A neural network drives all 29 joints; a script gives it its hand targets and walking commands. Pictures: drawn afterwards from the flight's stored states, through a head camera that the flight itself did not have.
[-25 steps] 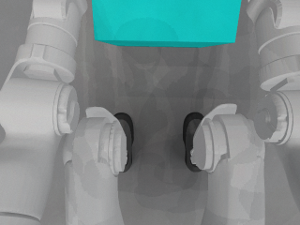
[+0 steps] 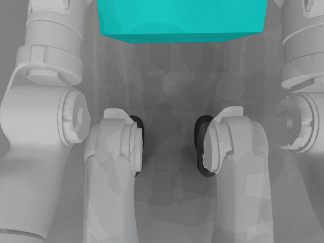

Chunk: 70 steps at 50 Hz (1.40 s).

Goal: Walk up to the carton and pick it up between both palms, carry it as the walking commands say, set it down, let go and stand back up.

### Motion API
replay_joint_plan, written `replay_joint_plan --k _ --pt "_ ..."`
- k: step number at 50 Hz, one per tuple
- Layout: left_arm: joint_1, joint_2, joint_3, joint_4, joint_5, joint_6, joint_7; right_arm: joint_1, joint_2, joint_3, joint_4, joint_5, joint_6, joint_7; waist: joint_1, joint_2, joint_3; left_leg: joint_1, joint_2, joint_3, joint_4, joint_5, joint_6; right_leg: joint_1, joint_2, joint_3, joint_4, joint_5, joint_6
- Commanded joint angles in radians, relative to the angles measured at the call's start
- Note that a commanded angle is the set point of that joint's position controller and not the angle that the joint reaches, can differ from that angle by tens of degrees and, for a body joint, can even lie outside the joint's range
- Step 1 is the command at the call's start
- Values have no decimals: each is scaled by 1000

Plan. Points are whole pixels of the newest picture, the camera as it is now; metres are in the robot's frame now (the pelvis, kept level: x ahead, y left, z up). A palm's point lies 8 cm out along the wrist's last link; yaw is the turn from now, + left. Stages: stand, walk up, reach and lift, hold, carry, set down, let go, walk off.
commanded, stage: reach and lift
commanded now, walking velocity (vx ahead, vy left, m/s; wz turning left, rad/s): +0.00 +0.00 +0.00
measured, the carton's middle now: out of the picture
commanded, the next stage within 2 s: none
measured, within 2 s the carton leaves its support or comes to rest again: neither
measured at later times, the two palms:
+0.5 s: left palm out of the picture +0.57 +0.16 -0.09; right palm out of the picture +0.56 -0.17 -0.08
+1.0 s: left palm out of the picture +0.55 +0.16 -0.03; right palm out of the picture +0.54 -0.17 -0.01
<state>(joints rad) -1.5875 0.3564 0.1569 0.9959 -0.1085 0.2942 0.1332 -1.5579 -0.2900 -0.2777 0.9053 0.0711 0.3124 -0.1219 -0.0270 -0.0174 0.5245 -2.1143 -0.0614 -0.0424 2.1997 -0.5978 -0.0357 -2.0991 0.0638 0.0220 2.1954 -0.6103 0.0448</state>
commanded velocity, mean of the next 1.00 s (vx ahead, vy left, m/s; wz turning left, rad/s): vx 0.00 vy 0.00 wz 0.00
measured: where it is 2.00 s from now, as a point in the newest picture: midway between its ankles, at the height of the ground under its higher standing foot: (169, 155)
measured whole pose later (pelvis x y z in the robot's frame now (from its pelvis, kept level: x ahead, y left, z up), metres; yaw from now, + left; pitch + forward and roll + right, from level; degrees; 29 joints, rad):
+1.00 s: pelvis -0.03 +0.00 +0.08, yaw +0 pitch +26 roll -2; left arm -1.50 0.26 0.33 0.74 0.04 0.46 0.09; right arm -1.46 -0.21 -0.38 0.66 -0.02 0.46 -0.10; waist -0.04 -0.01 0.52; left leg -1.87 -0.11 -0.08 1.91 -0.49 -0.05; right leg -1.85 0.08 0.04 1.90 -0.51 0.06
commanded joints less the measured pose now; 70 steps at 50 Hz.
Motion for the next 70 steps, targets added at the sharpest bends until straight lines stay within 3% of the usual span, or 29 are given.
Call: replay_joint_plan --k 1,4,9,10,11,13,14,19,27,33,38,42,43,44,46,48,49,50,52,53,54,55,57,58,62,63,66,67,70 --pt "-726 -988 -282 -316 -129 -32 -331 -694 1040 354 -213 135 -12 292 -6 32 -1847 669 -48 132 -163 430 39 666 52 -113 -177 473 -39" --pt "-774 -970 -376 -424 -162 -22 -328 -709 1022 374 -290 142 -3 296 -45 55 -1929 722 -45 114 -200 464 34 693 59 -127 -176 497 -40" --pt "-667 -987 -230 -255 -60 15 -324 -669 1042 316 -147 103 29 302 31 34 -1796 665 -53 134 -239 327 43 618 49 -134 -221 340 -42" --pt "-742 -1010 -313 -338 -112 9 -330 -679 1036 353 -250 106 21 297 -38 31 -1910 724 -53 126 -215 370 44 658 59 -127 -243 383 -43" --pt "-693 -1020 -321 -377 -120 14 -331 -701 1093 398 -304 139 29 298 3 -12 -2045 759 -57 118 -222 453 47 759 60 -128 -219 487 -34" --pt "-749 -1014 -362 -426 -125 23 -330 -700 1056 387 -319 153 34 296 -39 70 -2109 827 -62 126 -228 486 32 744 75 -138 -220 519 -39" --pt "-665 -1027 -275 -320 -68 35 -325 -741 1033 356 -304 135 27 302 25 70 -2024 824 -68 125 -244 462 31 671 73 -142 -238 448 -37" --pt "-695 -1056 -334 -397 -108 33 -335 -618 1059 368 -282 95 48 298 -62 58 -2027 776 -73 112 -278 441 28 720 64 -134 -275 472 -40" --pt "-720 -1109 -335 -438 -121 56 -332 -714 1073 410 -381 125 63 308 -60 26 -2182 853 -77 111 -336 448 23 794 71 -137 -334 482 -29" --pt "-707 -1046 -230 -308 -18 84 -350 -668 1097 334 -235 69 95 320 17 32 -2016 698 -87 147 -383 225 36 743 64 -115 -394 291 -36" --pt "-660 -1144 -284 -333 -36 99 -366 -664 1178 355 -307 85 102 329 -57 51 -2184 876 -84 105 -440 316 38 779 71 -155 -411 368 -21" --pt "-688 -1109 -282 -378 -36 111 -373 -689 1167 420 -359 105 113 320 12 34 -2296 786 -105 158 -426 334 30 962 79 -116 -430 457 -21" --pt "-716 -1121 -345 -478 -88 113 -369 -707 1154 440 -435 122 120 316 -73 34 -2357 875 -100 116 -447 373 34 953 78 -143 -419 480 -12" --pt "-728 -1072 -289 -479 -56 111 -367 -669 1189 410 -324 121 136 320 -7 52 -2310 846 -98 133 -456 323 34 922 76 -122 -441 405 -14" --pt "-713 -1165 -402 -542 -104 127 -361 -700 1175 500 -518 148 128 328 -52 29 -2488 1034 -101 121 -465 439 22 983 90 -145 -448 493 -18" --pt "-664 -1124 -297 -376 -31 129 -363 -604 1173 367 -286 88 137 329 -53 86 -2205 899 -97 124 -497 296 21 848 81 -138 -481 357 -24" --pt "-648 -1118 -280 -357 -13 125 -374 -606 1182 383 -305 81 129 331 -15 84 -2155 819 -93 143 -497 248 27 853 70 -116 -499 311 -21" --pt "-641 -1181 -334 -389 -52 132 -378 -623 1148 388 -353 81 123 340 -85 79 -2233 912 -91 116 -503 291 17 845 73 -146 -502 348 -26" --pt "-713 -1190 -389 -515 -82 121 -364 -651 1168 438 -439 124 123 334 -81 125 -2408 1028 -103 116 -486 390 12 946 88 -128 -497 454 -35" --pt "-694 -1123 -333 -469 -67 130 -360 -684 1192 448 -412 141 131 335 -27 69 -2370 995 -97 116 -518 358 21 957 79 -124 -509 417 -17" --pt "-670 -1167 -361 -462 -61 135 -362 -622 1148 403 -348 105 133 338 -89 95 -2320 983 -100 103 -522 339 8 885 81 -153 -502 401 -28" --pt "-614 -1165 -324 -440 -43 125 -362 -578 1206 449 -362 110 131 343 3 48 -2323 981 -107 121 -527 373 19 937 81 -119 -520 409 -20" --pt "-685 -1174 -355 -485 -71 121 -365 -607 1186 454 -410 97 131 339 -77 38 -2337 982 -100 103 -535 350 20 960 81 -127 -535 411 -18" --pt "-604 -1141 -266 -348 -11 131 -364 -652 1153 411 -355 91 126 340 -16 29 -2195 891 -98 110 -546 281 31 876 75 -129 -530 314 -12" --pt "-619 -1225 -370 -445 -73 136 -366 -669 1157 457 -471 132 113 339 -51 87 -2410 1089 -98 96 -575 384 12 967 79 -116 -571 412 -22" --pt "-682 -1167 -324 -434 -55 130 -357 -592 1136 392 -314 81 133 345 -93 48 -2252 1057 -87 66 -591 324 6 847 71 -144 -575 339 -27" --pt "-626 -1231 -390 -500 -76 127 -361 -615 1208 493 -464 126 119 347 -75 48 -2439 1166 -99 90 -612 375 18 1021 77 -129 -609 397 -16" --pt "-585 -1157 -330 -418 0 137 -367 -549 1193 412 -309 82 132 350 -25 78 -2285 1077 -91 97 -627 301 15 918 77 -125 -609 318 -21" --pt "-650 -1175 -363 -476 -55 135 -365 -563 1180 430 -351 93 132 348 -63 75 -2285 1104 -95 84 -649 304 11 950 76 -124 -639 331 -21"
